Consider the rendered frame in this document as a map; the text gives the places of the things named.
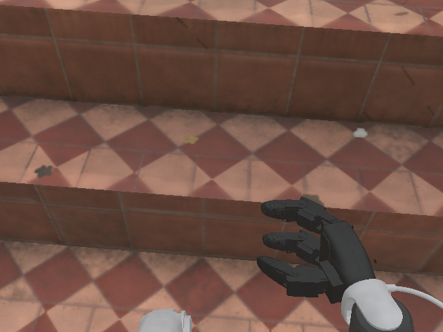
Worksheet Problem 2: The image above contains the right robot hand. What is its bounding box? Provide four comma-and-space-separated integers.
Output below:
257, 196, 377, 304

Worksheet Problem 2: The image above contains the right robot forearm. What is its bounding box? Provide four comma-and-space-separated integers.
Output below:
341, 279, 415, 332

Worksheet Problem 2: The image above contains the left robot thigh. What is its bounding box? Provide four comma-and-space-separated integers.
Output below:
138, 308, 192, 332

